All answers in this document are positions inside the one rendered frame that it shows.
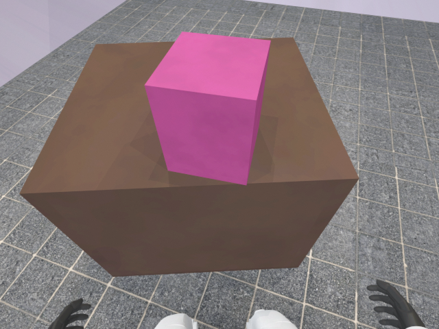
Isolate left robot hand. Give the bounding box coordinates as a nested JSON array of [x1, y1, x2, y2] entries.
[[48, 298, 91, 329]]

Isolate pedestal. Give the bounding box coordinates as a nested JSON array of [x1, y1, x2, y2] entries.
[[19, 37, 359, 277]]

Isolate carton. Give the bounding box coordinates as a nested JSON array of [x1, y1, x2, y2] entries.
[[145, 32, 271, 185]]

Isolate right robot hand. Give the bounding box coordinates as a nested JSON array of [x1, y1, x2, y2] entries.
[[366, 280, 426, 329]]

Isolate right robot thigh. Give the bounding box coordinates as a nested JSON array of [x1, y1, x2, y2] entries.
[[246, 310, 297, 329]]

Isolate left robot thigh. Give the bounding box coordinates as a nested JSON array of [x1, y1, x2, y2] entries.
[[155, 313, 198, 329]]

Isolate robot thigh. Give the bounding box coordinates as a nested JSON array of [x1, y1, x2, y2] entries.
[[246, 310, 297, 329], [155, 313, 198, 329]]

